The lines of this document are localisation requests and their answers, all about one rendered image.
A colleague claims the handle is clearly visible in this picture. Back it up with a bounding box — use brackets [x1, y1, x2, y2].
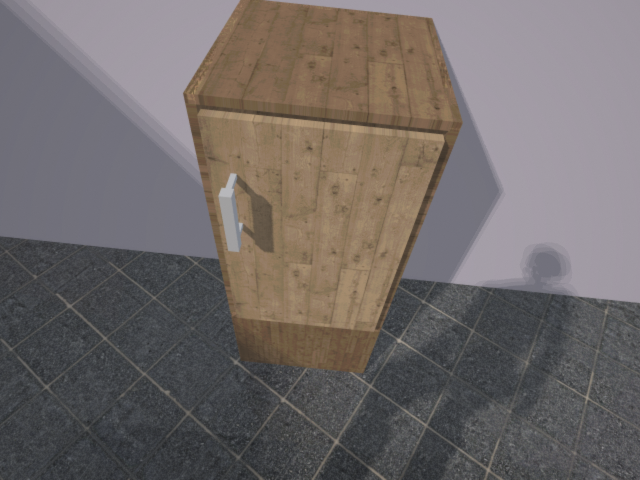
[218, 173, 243, 252]

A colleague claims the cupboard door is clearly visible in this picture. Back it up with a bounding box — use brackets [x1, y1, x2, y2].
[197, 109, 445, 332]

